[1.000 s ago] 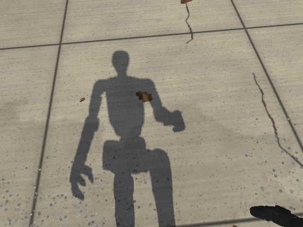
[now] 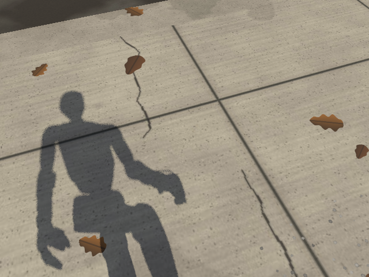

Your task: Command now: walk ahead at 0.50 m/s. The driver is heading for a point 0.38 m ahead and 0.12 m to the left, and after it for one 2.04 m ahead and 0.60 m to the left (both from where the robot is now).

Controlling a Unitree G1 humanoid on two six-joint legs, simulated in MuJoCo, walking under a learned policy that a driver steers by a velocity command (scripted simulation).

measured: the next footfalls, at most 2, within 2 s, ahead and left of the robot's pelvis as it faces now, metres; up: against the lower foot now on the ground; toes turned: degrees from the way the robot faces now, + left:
left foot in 0.12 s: +0.24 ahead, +0.11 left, +0.00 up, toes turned +5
right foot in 0.66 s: +0.54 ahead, -0.07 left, +0.00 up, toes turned -4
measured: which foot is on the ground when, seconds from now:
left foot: up 0.00-0.10, down 0.12-0.68, up 0.70-1.00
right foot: down 0.00-0.14, up 0.16-0.64, down 0.66-1.00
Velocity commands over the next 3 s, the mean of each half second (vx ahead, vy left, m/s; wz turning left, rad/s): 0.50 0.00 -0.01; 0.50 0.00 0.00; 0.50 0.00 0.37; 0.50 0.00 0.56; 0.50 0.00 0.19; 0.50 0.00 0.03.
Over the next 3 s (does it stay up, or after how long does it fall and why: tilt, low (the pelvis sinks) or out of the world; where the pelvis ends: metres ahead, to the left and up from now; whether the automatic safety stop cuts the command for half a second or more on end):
stays up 1.52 0.40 0.00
